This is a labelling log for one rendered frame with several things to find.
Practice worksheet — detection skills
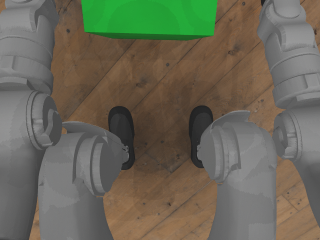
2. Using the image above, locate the robot left upper arm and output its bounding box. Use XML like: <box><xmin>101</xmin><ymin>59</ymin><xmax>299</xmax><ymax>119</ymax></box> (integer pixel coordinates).
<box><xmin>0</xmin><ymin>90</ymin><xmax>62</xmax><ymax>240</ymax></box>

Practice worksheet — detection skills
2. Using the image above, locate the carton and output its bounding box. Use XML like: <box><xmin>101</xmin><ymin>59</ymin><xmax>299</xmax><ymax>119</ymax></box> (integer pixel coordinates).
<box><xmin>81</xmin><ymin>0</ymin><xmax>218</xmax><ymax>41</ymax></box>

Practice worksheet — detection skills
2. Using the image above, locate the robot right upper arm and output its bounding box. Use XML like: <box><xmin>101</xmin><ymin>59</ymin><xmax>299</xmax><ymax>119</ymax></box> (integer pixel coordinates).
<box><xmin>272</xmin><ymin>105</ymin><xmax>320</xmax><ymax>228</ymax></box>

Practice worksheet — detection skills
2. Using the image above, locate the robot left forearm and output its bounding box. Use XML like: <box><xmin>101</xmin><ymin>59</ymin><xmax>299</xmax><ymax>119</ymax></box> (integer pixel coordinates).
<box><xmin>0</xmin><ymin>0</ymin><xmax>60</xmax><ymax>96</ymax></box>

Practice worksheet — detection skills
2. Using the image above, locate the robot foot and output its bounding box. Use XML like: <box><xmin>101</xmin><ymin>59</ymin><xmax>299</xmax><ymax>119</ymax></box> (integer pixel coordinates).
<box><xmin>189</xmin><ymin>105</ymin><xmax>213</xmax><ymax>168</ymax></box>
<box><xmin>108</xmin><ymin>106</ymin><xmax>135</xmax><ymax>170</ymax></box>

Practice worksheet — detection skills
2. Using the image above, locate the robot right forearm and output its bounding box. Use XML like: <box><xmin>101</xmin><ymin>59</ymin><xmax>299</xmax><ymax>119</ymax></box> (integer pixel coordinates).
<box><xmin>257</xmin><ymin>0</ymin><xmax>320</xmax><ymax>110</ymax></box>

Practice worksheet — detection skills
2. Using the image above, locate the right robot foot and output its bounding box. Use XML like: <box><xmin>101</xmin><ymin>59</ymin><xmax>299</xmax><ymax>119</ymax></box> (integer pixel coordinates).
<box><xmin>189</xmin><ymin>105</ymin><xmax>213</xmax><ymax>168</ymax></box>

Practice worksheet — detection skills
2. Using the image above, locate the left robot foot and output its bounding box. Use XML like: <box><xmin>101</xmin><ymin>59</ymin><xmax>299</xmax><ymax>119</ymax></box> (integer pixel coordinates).
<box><xmin>108</xmin><ymin>106</ymin><xmax>135</xmax><ymax>170</ymax></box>

